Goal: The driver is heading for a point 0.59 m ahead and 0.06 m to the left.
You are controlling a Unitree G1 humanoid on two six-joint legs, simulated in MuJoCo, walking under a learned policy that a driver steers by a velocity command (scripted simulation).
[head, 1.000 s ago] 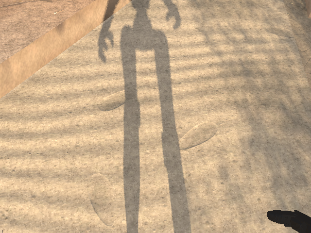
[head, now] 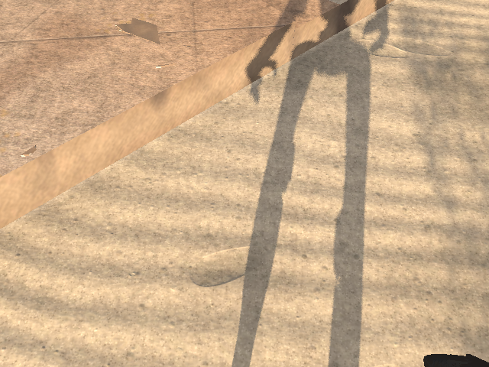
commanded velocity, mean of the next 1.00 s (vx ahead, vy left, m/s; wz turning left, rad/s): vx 0.40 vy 0.00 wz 0.30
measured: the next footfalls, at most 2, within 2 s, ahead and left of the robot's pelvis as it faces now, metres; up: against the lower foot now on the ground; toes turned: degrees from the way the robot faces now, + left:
left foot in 0.02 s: +0.17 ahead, +0.10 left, +0.00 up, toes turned +4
right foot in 0.50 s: +0.47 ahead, -0.06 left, +0.00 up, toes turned +16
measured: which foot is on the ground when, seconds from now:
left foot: up 0.00-0.00, down 0.02-0.52, up 0.54-0.92, down 0.94-1.00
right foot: down 0.00-0.02, up 0.04-0.48, down 0.50-0.96, up 0.98-1.00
